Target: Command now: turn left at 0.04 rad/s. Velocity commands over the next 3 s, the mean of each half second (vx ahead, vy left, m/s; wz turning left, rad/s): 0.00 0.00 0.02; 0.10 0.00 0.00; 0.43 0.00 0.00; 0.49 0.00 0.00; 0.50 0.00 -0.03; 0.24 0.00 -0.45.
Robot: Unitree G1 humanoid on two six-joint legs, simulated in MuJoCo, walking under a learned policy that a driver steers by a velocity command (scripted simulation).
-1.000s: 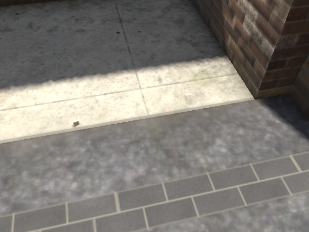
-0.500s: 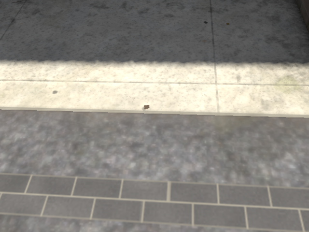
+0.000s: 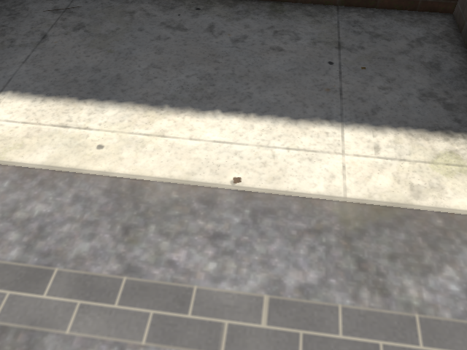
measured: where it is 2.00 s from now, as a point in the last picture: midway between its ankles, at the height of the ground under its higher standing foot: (260, 343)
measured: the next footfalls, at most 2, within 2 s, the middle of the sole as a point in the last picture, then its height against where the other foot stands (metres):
left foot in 1.42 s outside the picture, level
right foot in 1.96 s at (299, 286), level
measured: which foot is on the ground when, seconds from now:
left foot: down 0.00-1.00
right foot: down 0.00-1.00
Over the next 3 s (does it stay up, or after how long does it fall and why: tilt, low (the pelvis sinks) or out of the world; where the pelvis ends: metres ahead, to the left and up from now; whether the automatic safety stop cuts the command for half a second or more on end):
stays up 1.04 -0.04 -0.01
